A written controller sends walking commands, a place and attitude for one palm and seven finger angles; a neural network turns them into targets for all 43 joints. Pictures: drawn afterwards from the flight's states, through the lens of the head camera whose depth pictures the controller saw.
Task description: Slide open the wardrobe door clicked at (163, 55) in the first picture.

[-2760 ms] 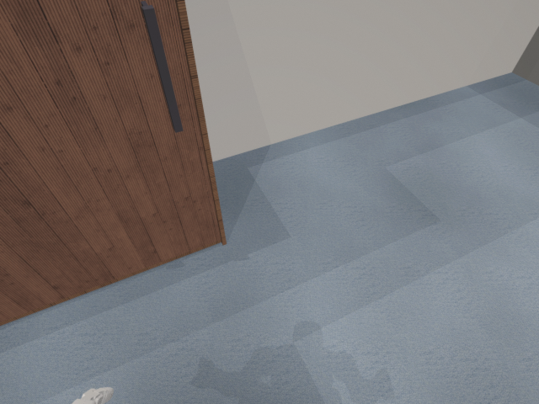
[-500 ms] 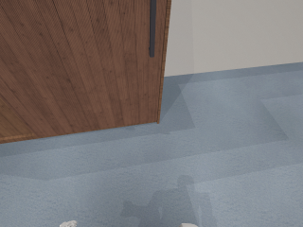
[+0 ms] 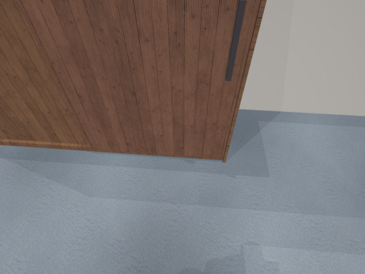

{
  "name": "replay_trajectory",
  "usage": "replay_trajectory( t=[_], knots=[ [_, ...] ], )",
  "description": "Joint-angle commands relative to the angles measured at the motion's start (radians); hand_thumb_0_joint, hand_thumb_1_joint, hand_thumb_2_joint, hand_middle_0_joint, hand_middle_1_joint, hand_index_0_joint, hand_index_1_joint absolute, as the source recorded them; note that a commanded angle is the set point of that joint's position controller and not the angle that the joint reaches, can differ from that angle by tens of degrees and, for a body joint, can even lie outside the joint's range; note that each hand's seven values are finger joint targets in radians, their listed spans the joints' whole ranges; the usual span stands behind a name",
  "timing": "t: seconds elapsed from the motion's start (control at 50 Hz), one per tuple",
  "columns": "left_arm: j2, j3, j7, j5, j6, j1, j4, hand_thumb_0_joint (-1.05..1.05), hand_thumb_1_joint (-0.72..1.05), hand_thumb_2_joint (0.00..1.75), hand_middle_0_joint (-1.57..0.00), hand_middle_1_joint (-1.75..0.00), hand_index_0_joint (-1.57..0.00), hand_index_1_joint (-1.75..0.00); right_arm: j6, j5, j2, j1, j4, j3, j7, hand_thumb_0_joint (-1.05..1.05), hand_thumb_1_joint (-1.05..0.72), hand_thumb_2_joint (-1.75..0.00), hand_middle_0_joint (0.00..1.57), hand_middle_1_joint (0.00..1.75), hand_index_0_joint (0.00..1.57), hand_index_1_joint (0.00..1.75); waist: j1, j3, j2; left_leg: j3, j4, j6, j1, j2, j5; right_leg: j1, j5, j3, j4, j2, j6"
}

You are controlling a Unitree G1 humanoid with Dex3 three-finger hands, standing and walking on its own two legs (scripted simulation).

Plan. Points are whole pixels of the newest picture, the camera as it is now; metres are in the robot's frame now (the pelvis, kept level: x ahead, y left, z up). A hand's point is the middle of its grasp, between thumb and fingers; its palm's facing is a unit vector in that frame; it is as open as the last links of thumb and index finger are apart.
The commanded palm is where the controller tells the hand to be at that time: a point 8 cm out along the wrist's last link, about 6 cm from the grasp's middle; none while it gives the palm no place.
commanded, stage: take the last steps up to it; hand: right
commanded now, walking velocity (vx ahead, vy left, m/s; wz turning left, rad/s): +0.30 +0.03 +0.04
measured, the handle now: (234, 42) +0.91 -0.11 +0.08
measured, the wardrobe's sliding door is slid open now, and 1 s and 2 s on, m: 0.00 0.00 0.00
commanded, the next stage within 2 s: come to a stop and stand still in 0.98 s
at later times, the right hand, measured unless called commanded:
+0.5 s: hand out of the picture +0.08 -0.21 -0.20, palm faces +0.02 +0.99 -0.13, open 7.3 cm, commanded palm none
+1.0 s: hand (245, 191) +0.41 -0.16 -0.17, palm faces +0.03 +0.98 -0.18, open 7.2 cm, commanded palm none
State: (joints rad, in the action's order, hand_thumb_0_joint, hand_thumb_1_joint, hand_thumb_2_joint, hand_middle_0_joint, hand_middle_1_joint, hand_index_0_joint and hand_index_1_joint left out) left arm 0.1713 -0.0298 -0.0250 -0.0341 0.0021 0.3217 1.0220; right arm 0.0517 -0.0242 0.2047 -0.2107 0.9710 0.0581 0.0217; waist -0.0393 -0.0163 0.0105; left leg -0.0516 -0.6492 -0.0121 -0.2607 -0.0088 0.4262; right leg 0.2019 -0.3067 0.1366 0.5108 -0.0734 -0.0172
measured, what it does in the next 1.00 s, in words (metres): walks ahead: left foot, then right foot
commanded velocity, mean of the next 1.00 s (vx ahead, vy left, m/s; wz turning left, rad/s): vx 0.27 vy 0.03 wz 0.01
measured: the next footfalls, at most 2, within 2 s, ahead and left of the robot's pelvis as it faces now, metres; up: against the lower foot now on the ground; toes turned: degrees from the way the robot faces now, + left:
left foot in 0.04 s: +0.01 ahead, +0.13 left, +0.00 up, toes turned +4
right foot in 0.38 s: +0.21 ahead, -0.13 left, +0.00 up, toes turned -10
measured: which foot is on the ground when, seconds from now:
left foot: up 0.00-0.02, down 0.04-0.38, up 0.40-0.86, down 0.88-1.00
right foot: down 0.00-0.04, up 0.06-0.36, down 0.38-0.90, up 0.92-1.00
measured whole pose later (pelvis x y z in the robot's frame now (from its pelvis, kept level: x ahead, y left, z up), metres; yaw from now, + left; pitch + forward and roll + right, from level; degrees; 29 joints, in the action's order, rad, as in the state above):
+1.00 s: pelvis +0.32 +0.01 -0.01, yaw +1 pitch +0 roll +1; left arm 0.13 -0.05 -0.01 -0.02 0.01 0.38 1.15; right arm -0.07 -0.01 0.13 -0.16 1.02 0.07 -0.02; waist -0.03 -0.06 0.03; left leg -0.18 -0.56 0.03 -0.31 -0.05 0.25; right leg 0.34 -0.46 0.08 1.11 -0.10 0.00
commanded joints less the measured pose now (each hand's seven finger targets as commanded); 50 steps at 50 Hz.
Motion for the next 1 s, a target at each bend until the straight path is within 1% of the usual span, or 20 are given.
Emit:
replay_trajectory(
  t=[0.0,0.02,0.04,0.14,0.26,0.32,0.34,0.36,0.38,0.44,0.48,0.54,0.76,0.82,0.84,0.86,0.88,0.9,0.94,0.98],
  knots=[
    [0.119,-0.03,0.004,0.014,0.021,0.032,-0.025,0.0,0.9,0.9,-0.2,-0.3,-0.2,-0.3,-0.062,-0.005,0.107,-0.148,0.007,0.023,-0.014,0.0,-0.9,-0.9,0.2,0.3,0.2,0.3,0.082,0.015,-0.086,0.161,0.347,0.087,0.392,-0.148,0.001,0.316,-0.185,-0.088,0.081,-0.101,-0.011],
    [0.069,-0.014,0.012,0.015,0.025,-0.043,-0.064,0.0,0.9,0.9,-0.2,-0.3,-0.2,-0.3,-0.067,-0.003,0.19,-0.232,0.037,0.037,-0.027,0.0,-0.9,-0.9,0.2,0.3,0.2,0.3,0.131,-0.018,-0.292,0.462,0.475,0.194,0.431,-0.358,0.077,0.511,-0.311,0.03,0.324,0.009,0.039],
    [0.117,-0.027,0.016,0.002,0.022,-0.123,-0.088,0.0,0.9,0.9,-0.2,-0.3,-0.2,-0.3,-0.071,0.008,0.192,-0.277,0.048,0.038,-0.037,0.0,-0.9,-0.9,0.2,0.3,0.2,0.3,0.158,-0.043,-0.216,0.497,0.502,0.247,0.332,-0.393,0.171,0.533,-0.276,-0.07,0.433,-0.025,0.027],
    [0.053,-0.037,0.039,0.002,0.014,-0.046,-0.027,0.0,0.9,0.9,-0.2,-0.3,-0.2,-0.3,-0.102,-0.005,0.095,-0.13,0.051,0.015,-0.045,0.0,-0.9,-0.9,0.2,0.3,0.2,0.3,0.034,-0.135,-0.101,0.218,0.485,0.192,0.11,-0.271,-0.066,0.416,-0.055,-0.059,0.462,-0.065,0.045],
    [0.031,-0.037,0.053,0.013,0.027,-0.08,-0.046,0.0,0.9,0.9,-0.2,-0.3,-0.2,-0.3,-0.112,-0.007,0.111,-0.173,0.104,0.013,-0.042,0.0,-0.9,-0.9,0.2,0.3,0.2,0.3,0.035,-0.145,-0.148,0.143,0.449,0.158,0.058,-0.248,-0.158,0.271,0.016,-0.017,0.243,-0.047,0.036],
    [0.058,-0.043,0.042,0.009,0.043,0.051,-0.001,0.0,0.9,0.9,-0.2,-0.3,-0.2,-0.3,-0.107,-0.002,0.107,-0.166,0.118,0.016,-0.038,0.0,-0.9,-0.9,0.2,0.3,0.2,0.3,-0.029,-0.092,-0.058,0.075,0.272,0.118,-0.008,-0.187,-0.226,0.004,0.082,0.04,0.085,0.014,0.028],
    [0.1,-0.052,0.03,0.004,0.051,0.171,0.039,0.0,0.9,0.9,-0.2,-0.3,-0.2,-0.3,-0.104,0.001,0.076,-0.176,0.116,0.012,-0.035,0.0,-0.9,-0.9,0.2,0.3,0.2,0.3,-0.074,-0.036,0.04,0.035,0.07,0.093,-0.069,-0.133,-0.285,-0.163,0.049,-0.017,0.015,-0.018,0.014],
    [0.209,-0.074,0.018,-0.012,0.061,0.301,0.071,0.0,0.9,0.9,-0.2,-0.3,-0.2,-0.3,-0.099,0.012,0.017,-0.205,0.096,0.006,-0.028,0.0,-0.9,-0.9,0.2,0.3,0.2,0.3,-0.1,0.06,0.305,-0.072,-0.26,0.035,-0.222,-0.012,-0.058,-0.302,-0.035,-0.365,-0.132,-0.267,-0.068],
    [0.253,-0.077,0.008,-0.005,0.054,0.357,0.089,0.0,0.9,0.9,-0.2,-0.3,-0.2,-0.3,-0.099,0.01,0.018,-0.178,0.062,0.002,-0.027,0.0,-0.9,-0.9,0.2,0.3,0.2,0.3,-0.103,0.121,0.408,-0.016,-0.518,0.036,-0.328,0.044,0.162,-0.332,-0.108,-0.621,-0.294,-0.398,-0.13],
    [0.123,-0.045,-0.003,0.004,0.062,0.127,0.041,0.0,0.9,0.9,-0.2,-0.3,-0.2,-0.3,-0.095,-0.007,0.009,-0.055,0.066,0.005,-0.011,0.0,-0.9,-0.9,0.2,0.3,0.2,0.3,-0.034,-0.086,0.065,0.062,-0.643,0.038,-0.384,-0.103,-0.069,-0.025,-0.184,-0.454,-0.347,-0.346,-0.125],
    [0.073,-0.032,-0.008,0.007,0.078,0.075,0.042,0.0,0.9,0.9,-0.2,-0.3,-0.2,-0.3,-0.079,-0.013,-0.027,-0.13,0.093,0.004,-0.006,0.0,-0.9,-0.9,0.2,0.3,0.2,0.3,0.024,-0.071,0.068,0.041,-0.557,0.019,-0.301,-0.117,-0.129,0.032,-0.046,-0.268,-0.345,-0.273,-0.092],
    [0.07,-0.031,-0.008,0.012,0.082,0.069,0.05,0.0,0.9,0.9,-0.2,-0.3,-0.2,-0.3,-0.061,-0.01,-0.04,-0.146,0.091,0.004,-0.006,0.0,-0.9,-0.9,0.2,0.3,0.2,0.3,0.045,-0.068,0.095,0.017,-0.443,-0.003,-0.28,-0.127,-0.182,0.037,0.053,-0.16,-0.357,-0.237,-0.104],
    [0.078,-0.049,0.001,-0.001,0.062,0.155,0.094,0.0,0.9,0.9,-0.2,-0.3,-0.2,-0.3,-0.073,-0.007,-0.032,0.103,-0.009,0.011,-0.003,0.0,-0.9,-0.9,0.2,0.3,0.2,0.3,-0.007,-0.134,0.094,-0.068,-0.01,-0.007,-0.241,-0.095,-0.202,-0.078,0.168,-0.11,-0.312,-0.243,-0.128],
    [0.08,-0.049,0.001,0.001,0.053,0.147,0.099,0.0,0.9,0.9,-0.2,-0.3,-0.2,-0.3,-0.093,-0.008,-0.005,-0.009,0.028,0.019,-0.006,0.0,-0.9,-0.9,0.2,0.3,0.2,0.3,0.046,-0.047,0.044,-0.123,0.156,0.02,0.002,-0.025,-0.239,-0.073,0.316,-0.055,-0.105,-0.19,-0.082],
    [0.065,-0.044,0.006,0.01,0.057,0.142,0.1,0.0,0.9,0.9,-0.2,-0.3,-0.2,-0.3,-0.103,-0.011,0.036,-0.131,0.071,0.029,-0.011,0.0,-0.9,-0.9,0.2,0.3,0.2,0.3,0.102,0.019,0.004,-0.074,0.179,0.047,0.205,-0.06,-0.271,0.015,0.344,-0.005,0.063,-0.148,-0.048],
    [0.018,-0.033,0.015,0.021,0.062,0.151,0.082,0.0,0.9,0.9,-0.2,-0.3,-0.2,-0.3,-0.117,-0.014,0.128,-0.269,0.111,0.051,-0.023,0.0,-0.9,-0.9,0.2,0.3,0.2,0.3,0.147,0.126,-0.195,0.18,0.226,0.125,0.439,-0.278,-0.281,0.229,0.126,0.073,0.335,-0.057,-0.002],
    [0.01,-0.021,0.015,0.025,0.059,0.102,0.033,0.0,0.9,0.9,-0.2,-0.3,-0.2,-0.3,-0.118,0.002,0.205,-0.36,0.128,0.06,-0.029,0.0,-0.9,-0.9,0.2,0.3,0.2,0.3,0.159,0.155,-0.287,0.448,0.335,0.222,0.504,-0.442,-0.4,0.398,-0.294,0.021,0.599,0.037,0.016],
    [0.023,-0.028,0.015,0.023,0.05,0.053,0.028,0.0,0.9,0.9,-0.2,-0.3,-0.2,-0.3,-0.119,0.006,0.196,-0.309,0.124,0.058,-0.035,0.0,-0.9,-0.9,0.2,0.3,0.2,0.3,0.157,0.146,-0.266,0.454,0.371,0.241,0.403,-0.444,-0.316,0.419,-0.274,-0.087,0.72,-0.005,0.006],
    [0.011,-0.034,0.019,0.013,0.044,-0.011,0.019,0.0,0.9,0.9,-0.2,-0.3,-0.2,-0.3,-0.112,0.004,0.088,-0.144,0.082,0.032,-0.046,0.0,-0.9,-0.9,0.2,0.3,0.2,0.3,0.096,-0.003,-0.104,0.277,0.408,0.207,0.198,-0.375,-0.239,0.429,-0.117,-0.114,0.725,-0.077,0.009],
    [-0.017,-0.028,0.021,0.007,0.028,0.024,0.036,0.0,0.9,0.9,-0.2,-0.3,-0.2,-0.3,-0.122,-0.004,0.031,-0.091,0.075,0.01,-0.049,0.0,-0.9,-0.9,0.2,0.3,0.2,0.3,0.038,-0.023,-0.099,0.117,0.415,0.171,0.065,-0.319,-0.393,0.327,-0.073,-0.09,0.606,-0.083,0.029]
  ],
)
